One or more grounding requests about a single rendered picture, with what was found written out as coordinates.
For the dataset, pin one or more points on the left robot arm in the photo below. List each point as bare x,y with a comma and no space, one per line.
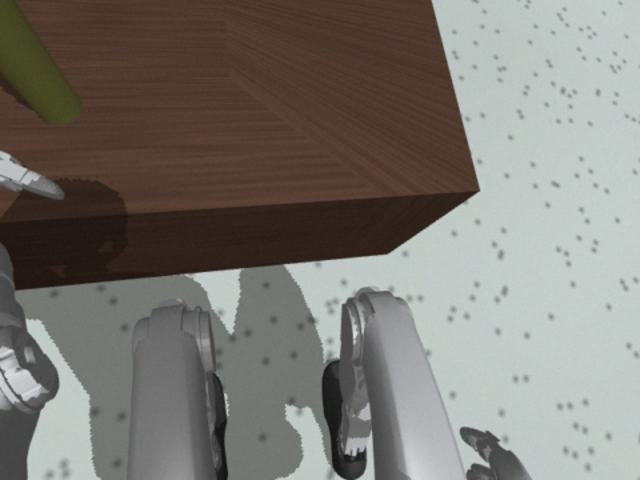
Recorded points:
28,379

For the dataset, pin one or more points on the can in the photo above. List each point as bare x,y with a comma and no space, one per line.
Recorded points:
30,69

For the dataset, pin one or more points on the right robot foot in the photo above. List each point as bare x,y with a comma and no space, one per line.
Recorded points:
346,466

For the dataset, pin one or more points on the right robot hand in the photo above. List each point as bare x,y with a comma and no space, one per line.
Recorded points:
504,465

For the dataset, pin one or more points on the left robot foot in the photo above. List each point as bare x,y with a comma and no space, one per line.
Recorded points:
219,429

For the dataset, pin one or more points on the left robot hand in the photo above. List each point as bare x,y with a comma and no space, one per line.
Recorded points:
15,177

